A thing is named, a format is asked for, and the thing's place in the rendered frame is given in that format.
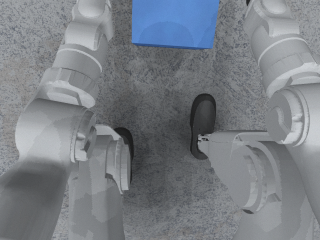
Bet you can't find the carton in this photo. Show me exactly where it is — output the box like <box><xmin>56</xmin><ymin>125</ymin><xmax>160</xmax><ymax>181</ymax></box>
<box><xmin>131</xmin><ymin>0</ymin><xmax>220</xmax><ymax>50</ymax></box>

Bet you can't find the right robot forearm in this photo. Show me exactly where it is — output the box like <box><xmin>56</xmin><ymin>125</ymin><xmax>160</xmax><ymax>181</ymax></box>
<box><xmin>242</xmin><ymin>0</ymin><xmax>320</xmax><ymax>99</ymax></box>

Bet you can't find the robot left thigh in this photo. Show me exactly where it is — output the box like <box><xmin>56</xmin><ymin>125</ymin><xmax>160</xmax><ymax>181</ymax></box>
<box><xmin>68</xmin><ymin>135</ymin><xmax>131</xmax><ymax>240</ymax></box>

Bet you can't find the robot right upper arm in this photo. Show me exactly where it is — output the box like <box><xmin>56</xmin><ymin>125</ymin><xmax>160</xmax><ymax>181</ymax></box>
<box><xmin>264</xmin><ymin>82</ymin><xmax>320</xmax><ymax>226</ymax></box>

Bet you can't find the robot left upper arm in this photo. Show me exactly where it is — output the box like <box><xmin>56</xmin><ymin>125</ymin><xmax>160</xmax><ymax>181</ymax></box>
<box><xmin>0</xmin><ymin>98</ymin><xmax>97</xmax><ymax>240</ymax></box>

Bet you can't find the robot left shin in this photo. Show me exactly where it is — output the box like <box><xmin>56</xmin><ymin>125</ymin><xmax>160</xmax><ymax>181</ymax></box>
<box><xmin>67</xmin><ymin>124</ymin><xmax>121</xmax><ymax>185</ymax></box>

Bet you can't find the left robot forearm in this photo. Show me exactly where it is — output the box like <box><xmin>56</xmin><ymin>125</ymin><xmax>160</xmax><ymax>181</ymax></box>
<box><xmin>15</xmin><ymin>0</ymin><xmax>114</xmax><ymax>149</ymax></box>

